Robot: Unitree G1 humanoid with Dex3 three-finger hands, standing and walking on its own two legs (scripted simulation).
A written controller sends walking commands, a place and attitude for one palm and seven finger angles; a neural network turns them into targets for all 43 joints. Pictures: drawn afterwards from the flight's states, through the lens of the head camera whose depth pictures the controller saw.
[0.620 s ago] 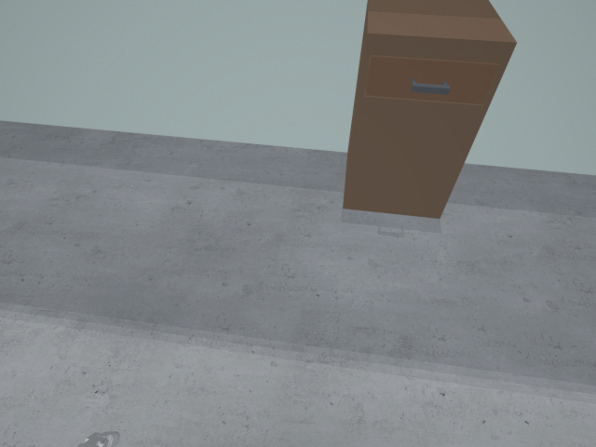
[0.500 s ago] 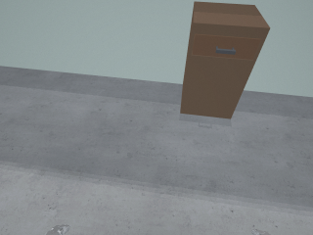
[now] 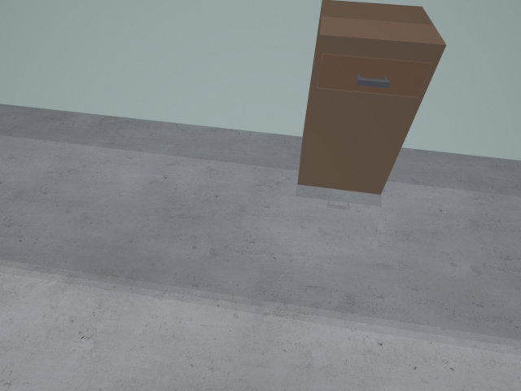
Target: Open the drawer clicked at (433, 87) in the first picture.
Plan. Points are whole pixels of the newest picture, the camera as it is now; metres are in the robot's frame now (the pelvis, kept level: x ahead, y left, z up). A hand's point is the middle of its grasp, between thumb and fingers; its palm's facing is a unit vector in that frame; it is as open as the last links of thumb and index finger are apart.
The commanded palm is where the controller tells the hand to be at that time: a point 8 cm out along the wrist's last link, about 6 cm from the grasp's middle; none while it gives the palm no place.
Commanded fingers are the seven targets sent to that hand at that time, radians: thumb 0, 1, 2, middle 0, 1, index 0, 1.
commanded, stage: stand and wait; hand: left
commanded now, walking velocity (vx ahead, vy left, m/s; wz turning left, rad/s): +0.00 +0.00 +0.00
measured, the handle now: (372, 80) +1.25 -0.37 -0.12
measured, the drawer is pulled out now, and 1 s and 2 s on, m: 0.00 0.00 0.00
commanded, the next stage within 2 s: look at it before walking up in 0.30 s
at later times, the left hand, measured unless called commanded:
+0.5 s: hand out of the picture +0.06 +0.24 -0.16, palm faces -0.03 -0.94 -0.33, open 7.4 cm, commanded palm none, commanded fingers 0.00 0.90 0.90 -0.20 -0.30 -0.20 -0.30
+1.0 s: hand out of the picture +0.06 +0.25 -0.16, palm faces -0.03 -0.94 -0.33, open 7.4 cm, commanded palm none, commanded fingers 0.00 0.90 0.90 -0.20 -0.30 -0.20 -0.30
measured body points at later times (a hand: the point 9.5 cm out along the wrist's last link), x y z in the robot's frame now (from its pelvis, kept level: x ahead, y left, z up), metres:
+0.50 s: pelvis -0.01 +0.00 +0.00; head -0.01 +0.00 +0.45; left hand +0.06 +0.29 -0.13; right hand +0.06 -0.30 -0.13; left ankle +0.00 +0.12 -0.74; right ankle +0.00 -0.12 -0.74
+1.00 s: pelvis +0.00 +0.00 +0.00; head +0.00 +0.00 +0.45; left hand +0.07 +0.29 -0.13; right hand +0.08 -0.30 -0.13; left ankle +0.00 +0.12 -0.74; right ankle +0.00 -0.12 -0.74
